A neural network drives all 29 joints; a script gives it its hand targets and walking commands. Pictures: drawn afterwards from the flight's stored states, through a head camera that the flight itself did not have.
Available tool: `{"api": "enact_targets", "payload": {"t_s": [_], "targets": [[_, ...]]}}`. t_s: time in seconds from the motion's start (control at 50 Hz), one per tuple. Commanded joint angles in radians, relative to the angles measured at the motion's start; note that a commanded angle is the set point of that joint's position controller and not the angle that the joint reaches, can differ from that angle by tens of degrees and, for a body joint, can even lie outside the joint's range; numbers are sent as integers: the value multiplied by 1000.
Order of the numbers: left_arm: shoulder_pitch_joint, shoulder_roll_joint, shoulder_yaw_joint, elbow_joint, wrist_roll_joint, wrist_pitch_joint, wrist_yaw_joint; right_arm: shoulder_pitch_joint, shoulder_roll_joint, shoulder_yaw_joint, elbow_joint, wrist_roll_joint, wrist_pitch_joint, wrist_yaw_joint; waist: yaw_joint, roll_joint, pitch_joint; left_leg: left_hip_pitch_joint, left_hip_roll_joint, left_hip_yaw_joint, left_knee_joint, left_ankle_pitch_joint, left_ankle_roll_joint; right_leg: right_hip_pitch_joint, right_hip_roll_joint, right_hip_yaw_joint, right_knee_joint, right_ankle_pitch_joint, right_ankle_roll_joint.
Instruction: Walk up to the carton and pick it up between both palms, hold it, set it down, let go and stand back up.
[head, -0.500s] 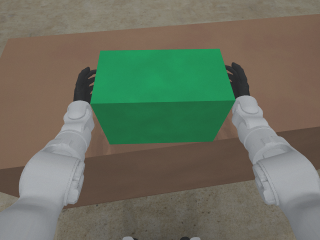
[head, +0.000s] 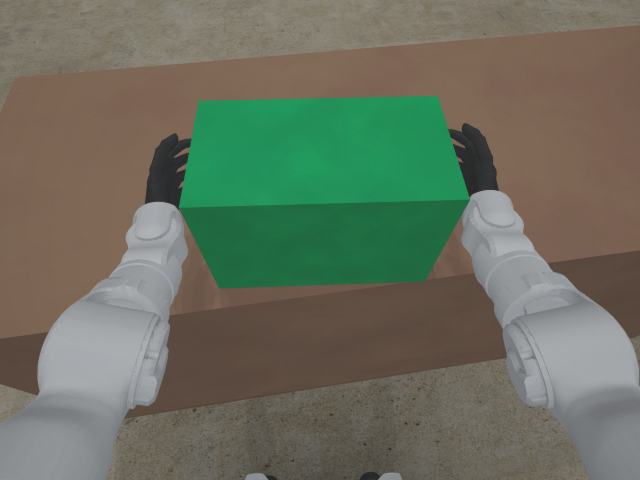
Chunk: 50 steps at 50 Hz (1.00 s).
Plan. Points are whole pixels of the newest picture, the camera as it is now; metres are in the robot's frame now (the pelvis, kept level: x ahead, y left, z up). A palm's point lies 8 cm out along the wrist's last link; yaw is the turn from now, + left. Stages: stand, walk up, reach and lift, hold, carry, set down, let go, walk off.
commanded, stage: reach and lift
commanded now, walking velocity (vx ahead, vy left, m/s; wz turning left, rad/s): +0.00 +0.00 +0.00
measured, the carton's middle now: (321, 198) +0.48 +0.01 +0.03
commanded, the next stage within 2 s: none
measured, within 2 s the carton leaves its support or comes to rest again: leaves its support in 1.74 s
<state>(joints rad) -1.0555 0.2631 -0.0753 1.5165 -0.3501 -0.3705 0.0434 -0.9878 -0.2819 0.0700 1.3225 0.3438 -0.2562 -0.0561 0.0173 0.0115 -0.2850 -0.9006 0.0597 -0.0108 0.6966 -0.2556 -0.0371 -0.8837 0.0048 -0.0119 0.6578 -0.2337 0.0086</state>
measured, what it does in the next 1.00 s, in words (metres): stands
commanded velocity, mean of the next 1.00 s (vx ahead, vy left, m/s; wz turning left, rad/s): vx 0.00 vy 0.00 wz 0.00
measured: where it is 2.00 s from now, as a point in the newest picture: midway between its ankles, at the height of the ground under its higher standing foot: outside the picture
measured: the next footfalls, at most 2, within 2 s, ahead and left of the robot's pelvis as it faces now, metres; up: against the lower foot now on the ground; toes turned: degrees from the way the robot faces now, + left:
none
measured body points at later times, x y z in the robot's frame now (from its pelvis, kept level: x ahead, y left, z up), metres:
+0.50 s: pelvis +0.02 +0.01 +0.03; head +0.11 +0.01 +0.47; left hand +0.45 +0.21 +0.07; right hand +0.46 -0.19 +0.07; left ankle +0.02 +0.14 -0.71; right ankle +0.02 -0.13 -0.71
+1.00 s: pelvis +0.02 +0.01 +0.03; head +0.13 +0.02 +0.47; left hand +0.45 +0.21 +0.07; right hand +0.45 -0.19 +0.07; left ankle +0.02 +0.14 -0.71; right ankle +0.02 -0.12 -0.71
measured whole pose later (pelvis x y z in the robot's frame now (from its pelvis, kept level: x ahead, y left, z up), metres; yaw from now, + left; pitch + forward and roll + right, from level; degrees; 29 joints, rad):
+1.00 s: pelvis +0.02 +0.01 +0.03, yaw +0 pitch +23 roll -1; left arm -0.88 0.19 0.29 1.44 0.00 -0.69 0.00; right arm -0.82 -0.18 -0.40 1.39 -0.20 -0.75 -0.07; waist 0.01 -0.01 -0.19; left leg -0.66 0.06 0.02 0.39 -0.13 -0.03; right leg -0.62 0.00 -0.03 0.29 -0.08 0.01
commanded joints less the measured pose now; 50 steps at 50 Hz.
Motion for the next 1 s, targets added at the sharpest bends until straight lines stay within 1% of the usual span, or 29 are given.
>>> {"api": "enact_targets", "payload": {"t_s": [0.0, 0.04, 0.08, 0.14, 0.18, 0.22, 0.24, 0.3, 0.4, 0.46, 0.52, 0.56, 0.62, 0.66, 0.7, 0.74, 0.82, 0.84, 0.86, 0.88, 0.98], "targets": [[-459, -68, 14, -163, 67, -59, -46, -482, 100, -11, -151, -75, -33, 43, 0, -5, -626, 400, -59, 66, -32, 362, -29, 416, 10, -32, -59, 314, 8], [-462, -124, 56, -152, 120, -60, -73, -476, 174, -49, -140, -131, -36, 64, 4, -8, -583, 391, -62, 69, -64, 332, -19, 460, 2, -29, -78, 302, 5], [-474, -218, 105, -153, 194, -74, -110, -479, 297, -97, -165, -220, -52, 93, 4, -10, -579, 396, -66, 71, -98, 330, -9, 524, -8, -29, -98, 334, 3], [-488, -493, 127, -121, 313, -120, -183, -481, 606, -122, -187, -393, -99, 159, 1, 3, -579, 441, -72, 68, -150, 366, -2, 609, -22, -40, -134, 436, 3], [-428, -547, 151, -90, 370, -159, -200, -418, 649, -153, -180, -482, -142, 183, -6, 19, -548, 499, -66, 61, -171, 429, -8, 641, -23, -49, -156, 514, -1], [-387, -553, 168, -74, 403, -193, -201, -371, 652, -170, -153, -528, -186, 188, -14, 21, -496, 544, -58, 59, -189, 468, -18, 645, -18, -60, -180, 547, -3], [-374, -551, 177, -62, 415, -207, -201, -356, 652, -177, -138, -546, -204, 190, -16, 15, -466, 552, -54, 59, -200, 466, -19, 642, -18, -63, -193, 538, -3], [-330, -538, 202, -30, 442, -234, -201, -318, 647, -197, -103, -595, -241, 197, -13, -3, -381, 533, -49, 68, -250, 395, -9, 635, -20, -71, -230, 472, -1], [-296, -518, 216, -23, 465, -233, -193, -275, 636, -229, -47, -641, -243, 209, -10, -13, -295, 536, -41, 85, -306, 299, 7, 619, -23, -76, -280, 337, -7], [-293, -518, 212, -50, 465, -222, -188, -262, 642, -236, -37, -650, -235, 208, -10, -9, -299, 552, -40, 93, -317, 306, 10, 624, -24, -74, -296, 325, -10], [-285, -534, 200, -89, 465, -224, -182, -264, 647, -227, -58, -653, -252, 203, -7, -5, -348, 582, -41, 95, -307, 388, 2, 648, -21, -76, -294, 401, -9], [-288, -551, 184, -119, 461, -237, -178, -274, 652, -211, -82, -653, -283, 197, -7, -2, -402, 604, -41, 94, -289, 465, -8, 673, -16, -79, -286, 477, -6], [-279, -582, 162, -146, 459, -275, -176, -290, 660, -172, -103, -654, -352, 187, -7, -9, -468, 607, -43, 93, -259, 572, -24, 722, -12, -81, -261, 621, 4], [-280, -606, 143, -159, 455, -307, -176, -306, 662, -148, -114, -656, -410, 178, -9, -12, -502, 593, -46, 92, -246, 621, -31, 752, -10, -83, -245, 707, 13], [-275, -616, 135, -158, 461, -334, -177, -314, 660, -129, -100, -660, -461, 171, -11, -20, -510, 572, -49, 90, -241, 636, -35, 765, -8, -84, -235, 757, 19], [-269, -619, 132, -148, 466, -351, -178, -323, 651, -114, -81, -659, -498, 163, -10, -27, -501, 553, -51, 89, -243, 624, -34, 770, -7, -85, -233, 770, 23], [-261, -614, 120, -137, 464, -352, -179, -326, 628, -101, -31, -644, -529, 155, -11, -21, -468, 542, -53, 84, -254, 564, -34, 739, -3, -90, -249, 700, 19], [-289, -605, 150, -194, 493, -357, -173, -303, 590, -164, -19, -712, -533, 155, -5, -3, -464, 548, -45, 114, -266, 591, -46, 634, 18, -97, -281, 656, 19], [-282, -597, 154, -184, 506, -359, -169, -307, 574, -184, -19, -724, -538, 157, -4, -1, -476, 587, -46, 114, -257, 582, -49, 615, 22, -103, -296, 610, 12], [-283, -588, 151, -178, 505, -360, -166, -310, 564, -190, -7, -728, -542, 155, -3, 0, -484, 593, -47, 114, -249, 584, -50, 607, 22, -107, -300, 607, 8], [-295, -591, 158, -180, 520, -354, -157, -329, 546, -213, 43, -751, -558, 151, 3, -2, -510, 591, -56, 122, -266, 505, -42, 569, 28, -113, -315, 521, 1]]}}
